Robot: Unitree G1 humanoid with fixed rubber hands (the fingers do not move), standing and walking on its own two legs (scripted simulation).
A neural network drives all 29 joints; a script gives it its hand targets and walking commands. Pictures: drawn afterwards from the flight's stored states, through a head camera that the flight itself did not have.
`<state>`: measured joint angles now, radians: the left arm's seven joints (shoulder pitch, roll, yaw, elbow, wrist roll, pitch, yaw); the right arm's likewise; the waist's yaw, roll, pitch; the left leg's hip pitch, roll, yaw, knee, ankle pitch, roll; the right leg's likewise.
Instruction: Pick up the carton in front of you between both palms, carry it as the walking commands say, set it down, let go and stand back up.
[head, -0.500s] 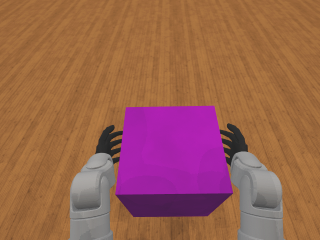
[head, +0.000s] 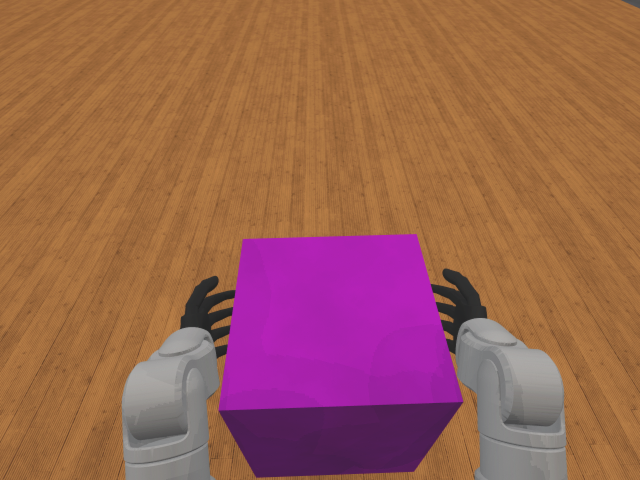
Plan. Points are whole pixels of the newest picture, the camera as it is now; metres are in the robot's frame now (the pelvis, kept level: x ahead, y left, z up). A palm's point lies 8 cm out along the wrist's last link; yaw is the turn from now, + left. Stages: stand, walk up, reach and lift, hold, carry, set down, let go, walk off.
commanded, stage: carry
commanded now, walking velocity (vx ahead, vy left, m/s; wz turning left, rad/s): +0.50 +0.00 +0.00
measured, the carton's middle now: (332, 361) +0.26 +0.00 +0.02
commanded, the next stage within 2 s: none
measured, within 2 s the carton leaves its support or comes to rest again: neither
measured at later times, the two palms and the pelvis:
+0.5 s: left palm (257, 178) +0.55 +0.12 +0.10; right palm (433, 177) +0.56 -0.18 +0.09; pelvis +0.31 -0.04 +0.01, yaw +3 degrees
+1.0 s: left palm (251, 106) +0.85 +0.17 +0.08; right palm (384, 102) +0.86 -0.13 +0.09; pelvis +0.60 +0.01 +0.01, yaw +0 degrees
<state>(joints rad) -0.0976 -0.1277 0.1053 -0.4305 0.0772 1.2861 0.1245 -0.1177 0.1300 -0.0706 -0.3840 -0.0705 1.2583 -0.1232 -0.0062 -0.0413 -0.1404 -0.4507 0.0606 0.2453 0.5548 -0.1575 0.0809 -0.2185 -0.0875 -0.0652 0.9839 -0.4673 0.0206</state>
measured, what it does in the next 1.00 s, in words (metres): walks ahead: right foot, then left foot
